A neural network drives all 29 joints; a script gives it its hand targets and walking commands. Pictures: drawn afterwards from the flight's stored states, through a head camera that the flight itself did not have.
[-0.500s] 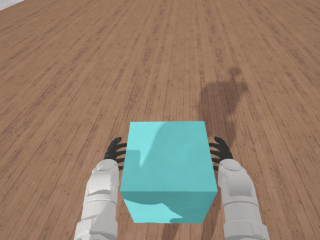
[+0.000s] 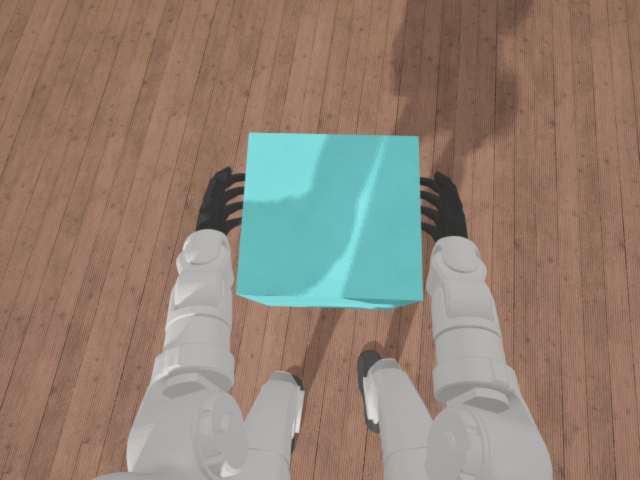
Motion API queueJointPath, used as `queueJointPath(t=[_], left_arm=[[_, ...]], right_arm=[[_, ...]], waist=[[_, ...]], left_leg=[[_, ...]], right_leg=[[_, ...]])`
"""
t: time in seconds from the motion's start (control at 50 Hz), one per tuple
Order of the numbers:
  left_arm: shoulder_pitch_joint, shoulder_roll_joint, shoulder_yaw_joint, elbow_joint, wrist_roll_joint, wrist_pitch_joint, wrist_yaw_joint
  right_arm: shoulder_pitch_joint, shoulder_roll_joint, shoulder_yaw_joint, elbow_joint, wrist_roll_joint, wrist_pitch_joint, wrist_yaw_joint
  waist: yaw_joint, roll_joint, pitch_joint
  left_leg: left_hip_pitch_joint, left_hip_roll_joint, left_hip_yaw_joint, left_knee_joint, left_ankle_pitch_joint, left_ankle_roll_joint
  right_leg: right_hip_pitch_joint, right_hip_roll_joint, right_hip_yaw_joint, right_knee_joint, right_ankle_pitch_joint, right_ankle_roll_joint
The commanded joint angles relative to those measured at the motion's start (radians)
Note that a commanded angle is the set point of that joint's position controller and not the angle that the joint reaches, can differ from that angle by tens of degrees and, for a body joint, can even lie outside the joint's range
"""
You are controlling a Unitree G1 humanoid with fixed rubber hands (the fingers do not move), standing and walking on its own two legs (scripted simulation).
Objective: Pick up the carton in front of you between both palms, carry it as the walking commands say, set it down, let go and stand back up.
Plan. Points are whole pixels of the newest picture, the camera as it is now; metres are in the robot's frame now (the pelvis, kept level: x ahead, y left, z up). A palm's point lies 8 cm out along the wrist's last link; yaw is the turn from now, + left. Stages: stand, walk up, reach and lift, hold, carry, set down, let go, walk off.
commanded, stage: set down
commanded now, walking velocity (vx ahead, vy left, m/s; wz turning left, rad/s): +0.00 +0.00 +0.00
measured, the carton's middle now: (330, 235) +0.41 +0.00 -0.15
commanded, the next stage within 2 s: none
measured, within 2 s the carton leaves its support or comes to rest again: rests again in 1.74 s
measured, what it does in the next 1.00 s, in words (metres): lowers itself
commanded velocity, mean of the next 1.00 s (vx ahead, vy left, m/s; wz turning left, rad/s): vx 0.00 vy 0.00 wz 0.00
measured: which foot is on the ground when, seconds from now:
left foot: down 0.00-1.00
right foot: down 0.00-1.00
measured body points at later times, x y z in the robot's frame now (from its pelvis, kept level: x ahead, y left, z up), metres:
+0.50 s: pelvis +0.00 +0.02 -0.12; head +0.26 +0.00 +0.24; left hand +0.47 +0.14 -0.22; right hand +0.46 -0.16 -0.22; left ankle +0.03 +0.13 -0.68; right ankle +0.09 -0.11 -0.68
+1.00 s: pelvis -0.04 +0.00 -0.24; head +0.30 -0.02 +0.05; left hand +0.52 +0.13 -0.37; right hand +0.49 -0.18 -0.38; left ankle +0.03 +0.13 -0.68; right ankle +0.09 -0.11 -0.68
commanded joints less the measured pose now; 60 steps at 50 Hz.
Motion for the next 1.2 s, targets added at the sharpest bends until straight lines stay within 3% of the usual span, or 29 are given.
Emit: queueJointPath(t=[0.0, 0.04, 0.1, 0.22, 0.36, 0.58, 0.76, 0.98, 1.18], left_arm=[[-0.501, -0.822, -0.568, -0.005, -0.164, -0.082, -0.164], [-0.532, -0.852, -0.645, -0.053, -0.208, -0.071, -0.153], [-0.549, -0.898, -0.690, -0.077, -0.239, -0.029, -0.148], [-0.574, -0.938, -0.619, 0.013, -0.219, 0.062, -0.168], [-0.666, -0.897, -0.550, 0.076, -0.207, 0.061, -0.155], [-0.865, -0.814, -0.572, 0.070, -0.268, 0.039, -0.108], [-1.030, -0.742, -0.539, 0.108, -0.295, 0.063, -0.107], [-1.188, -0.648, -0.473, 0.193, -0.294, 0.076, -0.121], [-1.326, -0.601, -0.552, 0.200, -0.373, 0.061, -0.087]], right_arm=[[-0.542, 0.819, 0.602, -0.004, 0.154, -0.083, 0.152], [-0.568, 0.832, 0.670, -0.049, 0.189, -0.074, 0.166], [-0.577, 0.836, 0.701, -0.055, 0.208, -0.037, 0.196], [-0.592, 0.811, 0.592, 0.053, 0.162, 0.043, 0.259], [-0.666, 0.772, 0.491, 0.133, 0.140, 0.051, 0.277], [-0.854, 0.724, 0.519, 0.124, 0.209, 0.043, 0.219], [-1.023, 0.683, 0.511, 0.131, 0.242, 0.075, 0.181], [-1.188, 0.595, 0.438, 0.175, 0.246, 0.085, 0.192], [-1.322, 0.496, 0.457, 0.162, 0.315, 0.072, 0.221]], waist=[[0.006, -0.019, -1.037], [0.001, -0.015, -1.184], [-0.014, -0.008, -1.235], [-0.040, 0.007, -1.062], [-0.051, 0.015, -1.066], [-0.055, -0.016, -1.260], [-0.065, -0.039, -1.280], [-0.083, -0.038, -1.179], [-0.126, -0.002, -1.192]], left_leg=[[-0.128, -0.095, 0.081, -0.005, 0.290, 0.004], [-0.130, -0.095, 0.080, 0.048, 0.347, -0.007], [-0.137, -0.097, 0.075, 0.106, 0.345, -0.020], [-0.255, -0.095, 0.071, 0.170, 0.208, -0.025], [-0.411, -0.106, 0.086, 0.281, 0.206, -0.025], [-0.625, -0.135, 0.139, 0.493, 0.135, -0.027], [-0.800, -0.144, 0.175, 0.632, 0.022, -0.018], [-0.977, -0.137, 0.193, 0.777, -0.067, -0.007], [-0.927, -0.126, 0.190, 0.918, -0.005, -0.015]], right_leg=[[0.702, 0.053, 0.017, 0.150, 0.487, 0.026], [0.652, 0.060, 0.006, 0.212, 0.522, 0.027], [0.473, 0.075, -0.025, 0.261, 0.436, 0.028], [0.114, 0.087, -0.072, 0.315, 0.194, 0.018], [-0.070, 0.087, -0.079, 0.427, 0.189, 0.019], [-0.136, 0.095, -0.093, 0.621, 0.209, 0.050], [-0.152, 0.093, -0.104, 0.741, 0.150, 0.061], [-0.243, 0.076, -0.112, 0.883, 0.090, 0.054], [-0.312, 0.053, -0.137, 1.033, 0.154, 0.050]])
